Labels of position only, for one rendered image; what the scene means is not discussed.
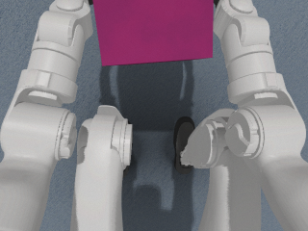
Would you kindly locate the left robot shin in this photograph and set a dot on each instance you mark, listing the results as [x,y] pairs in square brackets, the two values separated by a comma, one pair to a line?
[84,131]

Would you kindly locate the robot right forearm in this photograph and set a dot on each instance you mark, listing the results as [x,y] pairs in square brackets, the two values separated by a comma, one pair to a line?
[245,43]

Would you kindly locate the robot left forearm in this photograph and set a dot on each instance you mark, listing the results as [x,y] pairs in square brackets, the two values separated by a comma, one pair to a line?
[57,51]

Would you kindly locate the robot left upper arm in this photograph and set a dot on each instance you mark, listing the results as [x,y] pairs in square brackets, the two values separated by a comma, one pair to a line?
[35,138]

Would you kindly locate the robot right upper arm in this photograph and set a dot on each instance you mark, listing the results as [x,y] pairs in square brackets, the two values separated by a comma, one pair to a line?
[270,138]

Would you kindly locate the carton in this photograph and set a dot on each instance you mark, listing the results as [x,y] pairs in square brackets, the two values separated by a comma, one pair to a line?
[154,31]

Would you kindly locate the left robot foot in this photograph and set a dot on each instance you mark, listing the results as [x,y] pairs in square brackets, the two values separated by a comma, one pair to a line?
[125,171]

